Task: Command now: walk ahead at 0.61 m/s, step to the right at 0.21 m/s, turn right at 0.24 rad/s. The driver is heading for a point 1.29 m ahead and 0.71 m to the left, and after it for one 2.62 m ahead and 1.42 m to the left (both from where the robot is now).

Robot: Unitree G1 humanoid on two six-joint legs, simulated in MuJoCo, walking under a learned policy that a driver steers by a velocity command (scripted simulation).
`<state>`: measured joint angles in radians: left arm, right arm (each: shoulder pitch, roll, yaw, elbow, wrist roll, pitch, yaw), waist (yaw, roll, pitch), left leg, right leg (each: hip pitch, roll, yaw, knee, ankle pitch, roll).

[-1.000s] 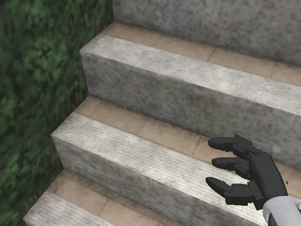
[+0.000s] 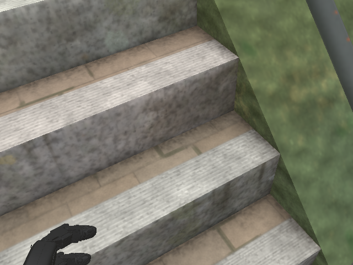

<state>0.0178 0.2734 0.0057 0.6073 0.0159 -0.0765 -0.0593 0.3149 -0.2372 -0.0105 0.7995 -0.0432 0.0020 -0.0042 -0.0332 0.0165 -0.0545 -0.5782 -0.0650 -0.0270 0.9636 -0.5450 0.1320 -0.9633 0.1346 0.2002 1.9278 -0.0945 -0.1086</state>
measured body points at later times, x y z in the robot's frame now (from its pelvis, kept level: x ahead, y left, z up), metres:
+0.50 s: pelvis +0.14 -0.06 +0.04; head +0.13 -0.09 +0.48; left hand +0.06 +0.21 -0.07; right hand +0.44 -0.20 +0.01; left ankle +0.06 +0.05 -0.58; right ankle +0.18 -0.26 -0.68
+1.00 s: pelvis +0.22 +0.03 +0.14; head +0.22 +0.05 +0.59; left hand +0.34 +0.32 +0.13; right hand +0.35 -0.17 +0.00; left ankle +0.08 +0.04 -0.53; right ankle +0.36 -0.03 -0.48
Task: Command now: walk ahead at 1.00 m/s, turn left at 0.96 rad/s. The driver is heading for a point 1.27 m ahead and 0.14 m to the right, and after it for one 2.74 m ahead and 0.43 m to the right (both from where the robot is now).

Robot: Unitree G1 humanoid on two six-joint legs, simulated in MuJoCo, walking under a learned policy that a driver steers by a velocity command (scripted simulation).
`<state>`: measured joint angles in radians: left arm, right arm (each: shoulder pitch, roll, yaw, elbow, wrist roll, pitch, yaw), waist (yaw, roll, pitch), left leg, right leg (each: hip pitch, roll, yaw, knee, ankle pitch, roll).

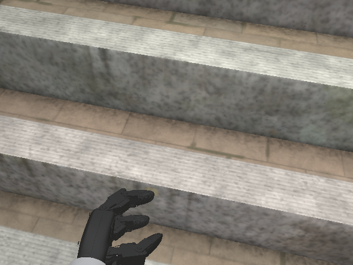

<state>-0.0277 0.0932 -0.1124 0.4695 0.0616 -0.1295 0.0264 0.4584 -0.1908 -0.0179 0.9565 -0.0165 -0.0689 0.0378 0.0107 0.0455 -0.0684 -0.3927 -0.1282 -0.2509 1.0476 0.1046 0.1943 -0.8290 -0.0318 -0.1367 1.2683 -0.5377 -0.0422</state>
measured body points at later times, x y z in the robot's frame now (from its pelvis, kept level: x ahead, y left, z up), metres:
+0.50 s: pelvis +0.20 +0.19 +0.09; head +0.22 +0.21 +0.54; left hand +0.22 +0.48 -0.03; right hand +0.44 +0.02 +0.01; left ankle +0.19 +0.33 -0.62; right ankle +0.08 -0.13 -0.51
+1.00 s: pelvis +0.29 +0.25 +0.18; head +0.43 +0.23 +0.61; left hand +0.61 +0.31 +0.02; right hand +0.32 -0.02 +0.10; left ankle +0.36 +0.35 -0.34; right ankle +0.11 +0.16 -0.56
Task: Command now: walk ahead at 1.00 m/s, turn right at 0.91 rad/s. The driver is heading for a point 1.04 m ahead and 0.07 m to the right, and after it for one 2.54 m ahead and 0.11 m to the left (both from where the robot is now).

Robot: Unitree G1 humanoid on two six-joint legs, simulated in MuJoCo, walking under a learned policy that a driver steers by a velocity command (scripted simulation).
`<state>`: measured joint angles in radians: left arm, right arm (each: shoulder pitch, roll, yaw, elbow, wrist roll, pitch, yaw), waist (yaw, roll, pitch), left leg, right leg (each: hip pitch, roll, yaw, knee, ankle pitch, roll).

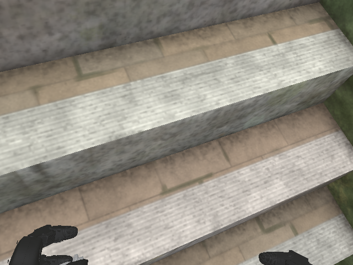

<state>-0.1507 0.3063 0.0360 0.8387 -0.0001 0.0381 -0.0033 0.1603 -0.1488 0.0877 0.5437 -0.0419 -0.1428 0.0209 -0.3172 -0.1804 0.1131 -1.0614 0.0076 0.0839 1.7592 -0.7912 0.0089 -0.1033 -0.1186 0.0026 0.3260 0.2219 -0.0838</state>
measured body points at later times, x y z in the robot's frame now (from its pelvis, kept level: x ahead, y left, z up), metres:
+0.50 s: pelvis +0.10 -0.07 +0.11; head +0.04 -0.09 +0.55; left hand +0.24 +0.21 +0.03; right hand +0.30 -0.36 +0.07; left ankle +0.07 +0.12 -0.56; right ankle +0.14 -0.17 -0.59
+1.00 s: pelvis +0.08 -0.06 +0.12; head +0.09 -0.05 +0.57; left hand +0.32 +0.11 +0.03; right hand +0.11 -0.34 +0.00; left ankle +0.10 +0.05 -0.59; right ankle +0.12 -0.18 -0.57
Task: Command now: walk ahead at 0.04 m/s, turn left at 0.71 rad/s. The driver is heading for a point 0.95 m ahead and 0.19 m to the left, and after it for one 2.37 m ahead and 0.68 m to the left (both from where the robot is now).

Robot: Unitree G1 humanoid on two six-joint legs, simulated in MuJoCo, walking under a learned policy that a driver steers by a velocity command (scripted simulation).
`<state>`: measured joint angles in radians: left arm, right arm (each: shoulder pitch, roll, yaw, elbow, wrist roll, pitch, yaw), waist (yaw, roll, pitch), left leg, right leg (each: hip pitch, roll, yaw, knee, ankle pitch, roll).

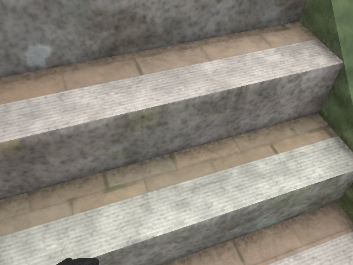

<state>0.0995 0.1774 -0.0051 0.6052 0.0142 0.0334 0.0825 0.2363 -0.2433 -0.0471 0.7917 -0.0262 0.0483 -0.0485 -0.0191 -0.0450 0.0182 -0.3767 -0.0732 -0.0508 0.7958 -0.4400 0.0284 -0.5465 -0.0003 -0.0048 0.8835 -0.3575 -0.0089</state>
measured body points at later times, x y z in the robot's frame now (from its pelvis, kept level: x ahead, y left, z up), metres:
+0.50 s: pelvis -0.03 -0.03 +0.01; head +0.00 -0.03 +0.46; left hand +0.03 +0.26 -0.06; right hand +0.25 -0.17 -0.07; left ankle -0.12 +0.09 -0.51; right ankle +0.05 -0.08 -0.70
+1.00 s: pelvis -0.09 +0.13 -0.01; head -0.08 +0.13 +0.44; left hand -0.10 +0.42 -0.11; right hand +0.18 +0.07 -0.11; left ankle -0.20 +0.21 -0.71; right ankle -0.08 +0.04 -0.58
